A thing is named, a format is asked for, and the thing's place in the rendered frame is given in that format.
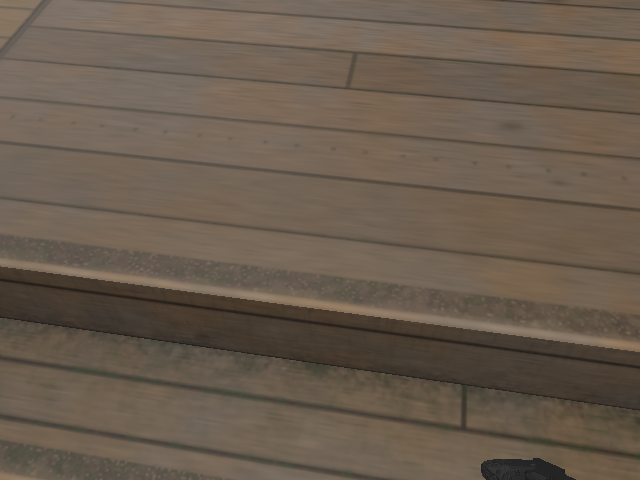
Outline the right robot hand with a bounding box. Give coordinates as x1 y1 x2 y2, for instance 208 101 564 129
481 458 576 480

